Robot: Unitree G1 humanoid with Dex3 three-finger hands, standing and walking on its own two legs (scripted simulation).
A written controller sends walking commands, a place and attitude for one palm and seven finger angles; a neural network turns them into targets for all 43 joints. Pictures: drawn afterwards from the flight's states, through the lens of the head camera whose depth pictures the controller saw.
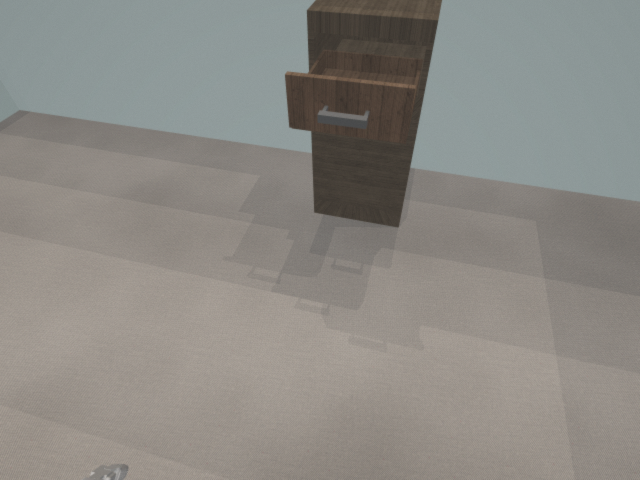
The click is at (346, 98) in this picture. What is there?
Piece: drawer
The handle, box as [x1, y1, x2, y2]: [317, 106, 369, 128]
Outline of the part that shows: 317,115 318,122 365,128 369,111 366,111 362,116 330,112 327,110 327,106 324,106 323,109 320,110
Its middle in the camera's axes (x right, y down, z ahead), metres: +0.06 -0.33 +1.04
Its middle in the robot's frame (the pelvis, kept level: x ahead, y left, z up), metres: +1.00 -0.01 -0.06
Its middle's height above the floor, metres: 0.71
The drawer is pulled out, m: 0.30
